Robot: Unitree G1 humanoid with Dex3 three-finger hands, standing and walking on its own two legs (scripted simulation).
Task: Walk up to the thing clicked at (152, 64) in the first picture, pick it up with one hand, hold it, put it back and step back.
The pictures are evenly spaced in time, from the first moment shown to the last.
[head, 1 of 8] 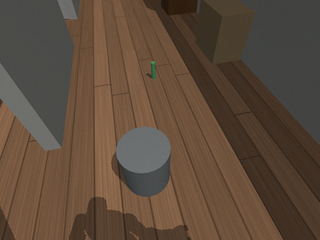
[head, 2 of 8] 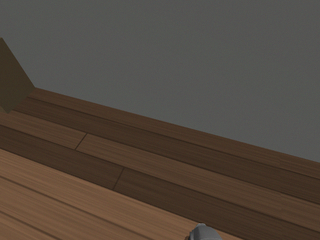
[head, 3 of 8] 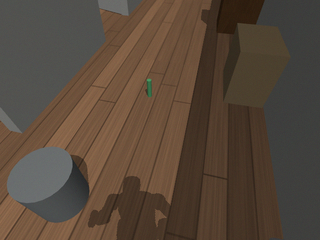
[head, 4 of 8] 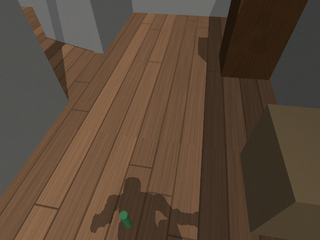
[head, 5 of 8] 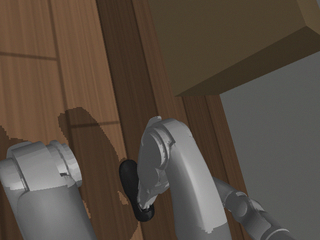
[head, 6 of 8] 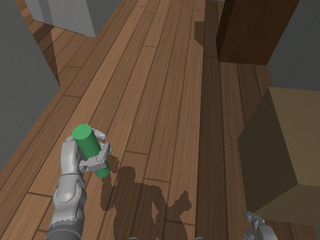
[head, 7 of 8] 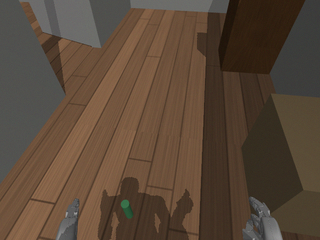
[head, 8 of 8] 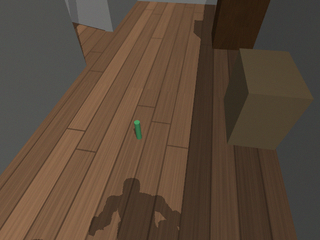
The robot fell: no
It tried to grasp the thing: yes
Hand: left
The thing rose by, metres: 0.69
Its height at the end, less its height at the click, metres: +0.00
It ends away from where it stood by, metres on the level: 0.02
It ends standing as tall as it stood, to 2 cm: yes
